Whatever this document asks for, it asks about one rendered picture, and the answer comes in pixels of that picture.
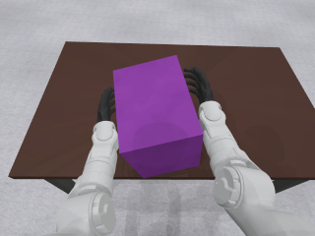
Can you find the right robot forearm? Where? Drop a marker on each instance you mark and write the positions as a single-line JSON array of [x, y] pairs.
[[219, 142]]

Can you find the left robot upper arm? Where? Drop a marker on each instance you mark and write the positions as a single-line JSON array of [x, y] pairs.
[[91, 214]]

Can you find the robot left hand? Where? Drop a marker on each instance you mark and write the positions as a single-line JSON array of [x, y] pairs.
[[104, 112]]

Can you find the right robot upper arm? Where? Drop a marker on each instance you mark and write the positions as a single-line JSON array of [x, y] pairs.
[[248, 196]]

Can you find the table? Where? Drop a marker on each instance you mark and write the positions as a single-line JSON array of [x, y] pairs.
[[266, 110]]

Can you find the carton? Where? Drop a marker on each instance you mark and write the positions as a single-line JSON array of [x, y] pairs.
[[157, 125]]

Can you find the left robot forearm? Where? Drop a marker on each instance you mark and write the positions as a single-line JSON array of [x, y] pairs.
[[101, 163]]

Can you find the robot right hand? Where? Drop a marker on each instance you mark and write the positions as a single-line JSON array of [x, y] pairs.
[[203, 89]]

